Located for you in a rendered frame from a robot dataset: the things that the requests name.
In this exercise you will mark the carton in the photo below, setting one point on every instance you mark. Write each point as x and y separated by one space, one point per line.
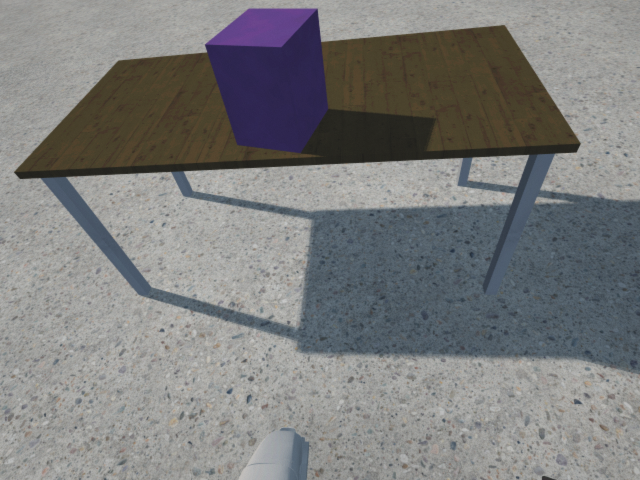
268 65

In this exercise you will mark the left robot thigh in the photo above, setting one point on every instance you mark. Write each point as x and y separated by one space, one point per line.
282 455

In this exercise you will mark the table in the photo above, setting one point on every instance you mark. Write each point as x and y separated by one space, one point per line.
435 95

